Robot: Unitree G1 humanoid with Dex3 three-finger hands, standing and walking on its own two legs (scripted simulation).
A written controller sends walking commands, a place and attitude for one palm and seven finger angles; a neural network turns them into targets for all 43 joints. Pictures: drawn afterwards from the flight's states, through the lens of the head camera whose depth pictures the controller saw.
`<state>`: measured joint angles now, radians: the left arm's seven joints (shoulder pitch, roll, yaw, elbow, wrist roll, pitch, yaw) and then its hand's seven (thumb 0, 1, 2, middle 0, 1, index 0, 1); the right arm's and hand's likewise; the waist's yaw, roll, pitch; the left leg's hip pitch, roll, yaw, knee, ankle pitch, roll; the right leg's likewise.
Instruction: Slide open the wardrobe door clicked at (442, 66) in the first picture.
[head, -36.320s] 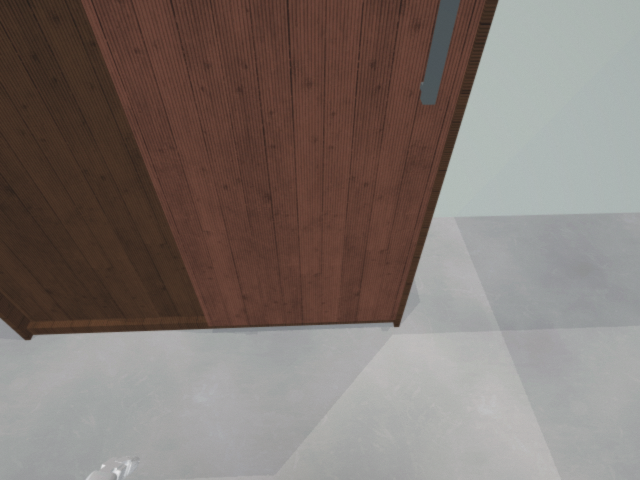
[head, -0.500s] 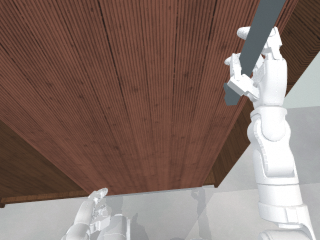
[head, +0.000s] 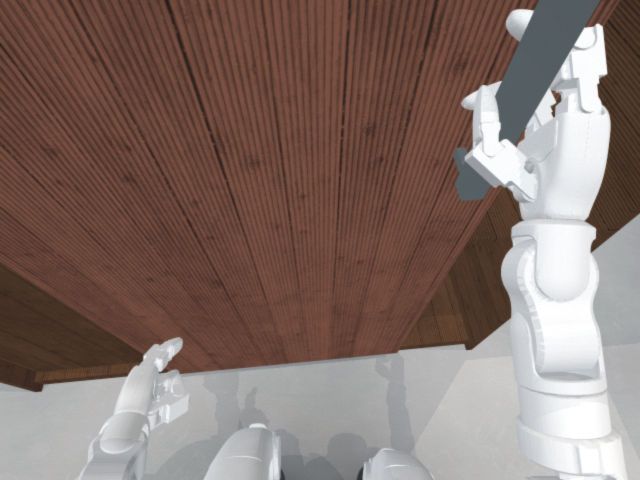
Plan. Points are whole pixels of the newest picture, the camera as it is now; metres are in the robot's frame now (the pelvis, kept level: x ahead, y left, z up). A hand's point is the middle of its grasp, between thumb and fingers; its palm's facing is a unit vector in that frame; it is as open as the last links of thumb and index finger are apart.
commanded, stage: step sideways, sliding the door along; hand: right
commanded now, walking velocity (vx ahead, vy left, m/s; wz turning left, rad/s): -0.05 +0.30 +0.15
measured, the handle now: (515, 67) +0.40 -0.15 +0.27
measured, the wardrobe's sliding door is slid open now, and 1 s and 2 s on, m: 0.22 0.47 0.47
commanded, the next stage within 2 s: stop walking and hold the door there in 1.18 s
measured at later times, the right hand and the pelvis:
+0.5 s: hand (274, 155) +0.35 +0.04 +0.23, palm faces +0.14 +0.99 -0.04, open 7.2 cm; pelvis -0.02 +0.16 +0.01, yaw +2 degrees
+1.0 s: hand (166, 155) +0.34 +0.12 +0.23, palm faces +0.38 +0.92 -0.07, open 7.3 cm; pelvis -0.06 +0.33 -0.01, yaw +4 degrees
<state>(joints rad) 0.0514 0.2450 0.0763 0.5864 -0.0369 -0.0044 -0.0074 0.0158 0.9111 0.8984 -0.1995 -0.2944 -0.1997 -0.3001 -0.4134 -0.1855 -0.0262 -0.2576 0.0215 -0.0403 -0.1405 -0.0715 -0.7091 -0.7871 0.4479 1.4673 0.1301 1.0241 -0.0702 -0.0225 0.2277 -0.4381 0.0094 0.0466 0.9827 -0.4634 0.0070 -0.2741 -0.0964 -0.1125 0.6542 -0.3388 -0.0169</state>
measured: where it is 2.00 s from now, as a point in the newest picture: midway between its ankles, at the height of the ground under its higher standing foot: outside the picture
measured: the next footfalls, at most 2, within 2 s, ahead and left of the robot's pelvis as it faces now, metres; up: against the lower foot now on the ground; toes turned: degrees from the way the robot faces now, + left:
left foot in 0.32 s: +0.05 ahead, +0.28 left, +0.00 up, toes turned +8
right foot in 0.56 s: +0.02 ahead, +0.07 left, +0.00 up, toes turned -7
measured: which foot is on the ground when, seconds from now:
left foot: up 0.00-0.30, down 0.32-0.56, up 0.58-0.92, down 0.94-1.00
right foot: down 0.00-0.32, up 0.34-0.54, down 0.56-0.94, up 0.96-1.00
